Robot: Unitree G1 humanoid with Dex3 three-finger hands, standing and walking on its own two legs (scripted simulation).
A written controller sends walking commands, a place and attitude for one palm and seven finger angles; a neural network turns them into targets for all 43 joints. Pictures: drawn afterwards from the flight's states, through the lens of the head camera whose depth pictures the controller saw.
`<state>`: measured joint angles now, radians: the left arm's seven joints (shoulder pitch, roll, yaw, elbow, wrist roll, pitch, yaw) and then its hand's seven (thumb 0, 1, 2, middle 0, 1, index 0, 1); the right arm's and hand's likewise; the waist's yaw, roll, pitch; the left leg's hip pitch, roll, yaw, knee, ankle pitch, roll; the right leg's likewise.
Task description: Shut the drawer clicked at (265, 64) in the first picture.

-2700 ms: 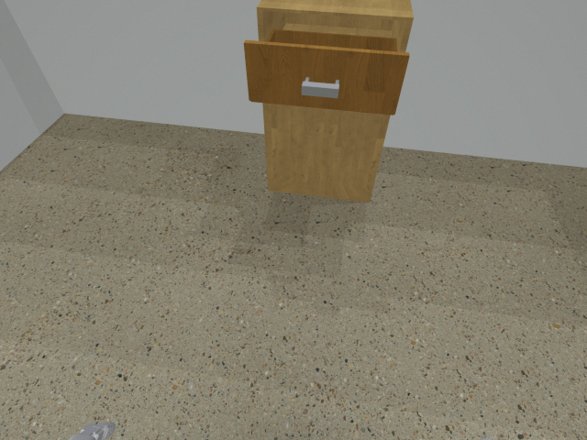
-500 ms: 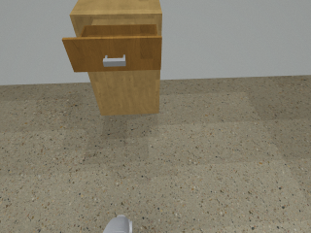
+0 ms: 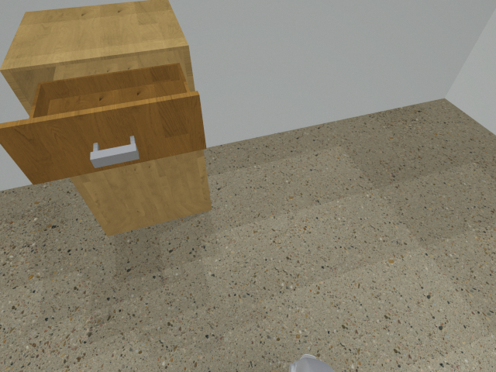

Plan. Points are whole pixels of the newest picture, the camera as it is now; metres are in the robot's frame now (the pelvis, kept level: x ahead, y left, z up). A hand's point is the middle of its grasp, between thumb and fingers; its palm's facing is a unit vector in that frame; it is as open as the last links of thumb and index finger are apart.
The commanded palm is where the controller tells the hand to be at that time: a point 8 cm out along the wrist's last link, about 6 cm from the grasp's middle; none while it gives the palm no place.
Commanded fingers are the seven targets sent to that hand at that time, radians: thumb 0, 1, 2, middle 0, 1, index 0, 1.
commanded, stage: turn to face it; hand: left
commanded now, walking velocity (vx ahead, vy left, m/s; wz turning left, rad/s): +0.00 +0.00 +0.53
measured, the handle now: (115, 149) +0.59 +0.38 -0.03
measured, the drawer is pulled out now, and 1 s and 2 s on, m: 0.27 0.27 0.27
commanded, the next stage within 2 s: take the last steps up to it in 0.76 s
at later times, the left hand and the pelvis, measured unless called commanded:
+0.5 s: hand out of the picture +0.13 +0.21 -0.18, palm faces +0.22 -0.96 -0.15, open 7.3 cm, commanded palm none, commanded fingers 0.00 0.90 0.90 -0.20 -0.30 -0.20 -0.30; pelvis +0.08 +0.02 +0.00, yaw +10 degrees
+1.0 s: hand out of the picture +0.05 +0.15 -0.16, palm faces +0.37 -0.90 -0.23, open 7.4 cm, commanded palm none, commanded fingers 0.00 0.90 0.90 -0.20 -0.30 -0.20 -0.30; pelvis +0.07 -0.03 +0.00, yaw +18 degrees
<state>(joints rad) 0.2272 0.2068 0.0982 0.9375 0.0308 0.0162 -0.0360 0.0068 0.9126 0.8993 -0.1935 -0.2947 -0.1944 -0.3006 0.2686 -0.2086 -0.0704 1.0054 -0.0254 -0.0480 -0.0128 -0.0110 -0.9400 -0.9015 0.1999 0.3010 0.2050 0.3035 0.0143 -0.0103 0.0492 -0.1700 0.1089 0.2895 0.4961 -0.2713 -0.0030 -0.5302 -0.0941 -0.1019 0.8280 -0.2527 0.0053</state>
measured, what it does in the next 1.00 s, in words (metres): steps on the spot, turning left: right foot, then left foot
